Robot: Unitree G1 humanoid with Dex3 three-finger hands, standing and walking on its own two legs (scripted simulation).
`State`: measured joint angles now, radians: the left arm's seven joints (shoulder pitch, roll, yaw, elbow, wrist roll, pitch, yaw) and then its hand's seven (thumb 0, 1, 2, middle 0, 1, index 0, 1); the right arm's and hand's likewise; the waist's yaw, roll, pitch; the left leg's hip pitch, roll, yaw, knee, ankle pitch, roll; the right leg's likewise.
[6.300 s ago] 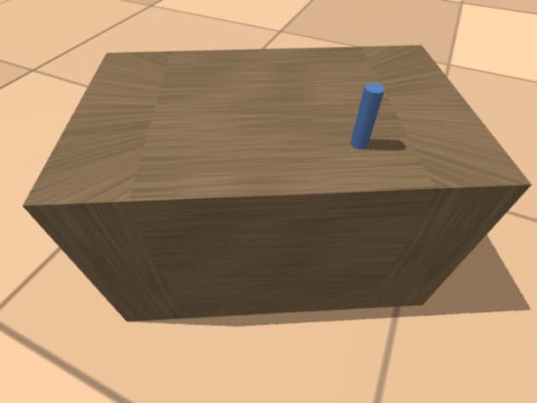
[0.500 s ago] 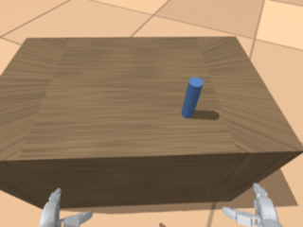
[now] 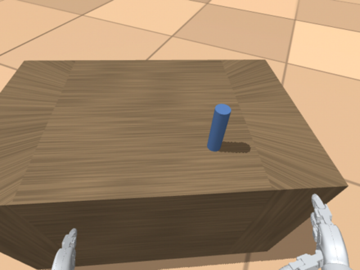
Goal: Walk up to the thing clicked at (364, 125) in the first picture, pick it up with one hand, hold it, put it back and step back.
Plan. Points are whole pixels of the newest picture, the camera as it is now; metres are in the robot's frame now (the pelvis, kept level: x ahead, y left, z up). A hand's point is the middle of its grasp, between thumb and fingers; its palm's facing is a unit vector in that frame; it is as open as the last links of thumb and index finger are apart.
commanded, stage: rise first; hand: right
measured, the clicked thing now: (218, 129) +0.49 -0.12 +0.00
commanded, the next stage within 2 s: go down in 0.74 s
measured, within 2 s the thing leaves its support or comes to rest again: neither
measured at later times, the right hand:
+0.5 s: hand (310, 240) +0.16 -0.23 +0.06, palm faces +0.25 +0.90 -0.36, open 17.5 cm
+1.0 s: hand (313, 236) +0.16 -0.22 +0.09, palm faces +0.26 +0.90 -0.35, open 17.6 cm
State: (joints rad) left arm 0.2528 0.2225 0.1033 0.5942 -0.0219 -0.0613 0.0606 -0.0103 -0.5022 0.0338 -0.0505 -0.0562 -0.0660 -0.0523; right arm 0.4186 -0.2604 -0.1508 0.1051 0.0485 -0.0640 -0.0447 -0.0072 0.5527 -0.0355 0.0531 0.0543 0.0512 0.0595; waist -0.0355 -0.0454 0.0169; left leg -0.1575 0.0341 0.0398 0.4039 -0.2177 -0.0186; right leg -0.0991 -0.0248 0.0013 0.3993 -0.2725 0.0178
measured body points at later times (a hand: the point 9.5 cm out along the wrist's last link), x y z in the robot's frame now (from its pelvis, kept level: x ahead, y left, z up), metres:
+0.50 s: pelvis -0.02 +0.00 +0.00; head -0.02 +0.02 +0.45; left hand +0.15 +0.26 -0.09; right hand +0.14 -0.28 +0.08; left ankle +0.00 +0.13 -0.74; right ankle -0.04 -0.13 -0.74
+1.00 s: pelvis -0.03 +0.01 +0.00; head -0.03 +0.03 +0.45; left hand +0.14 +0.26 -0.10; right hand +0.14 -0.27 +0.11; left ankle +0.00 +0.13 -0.74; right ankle -0.04 -0.13 -0.74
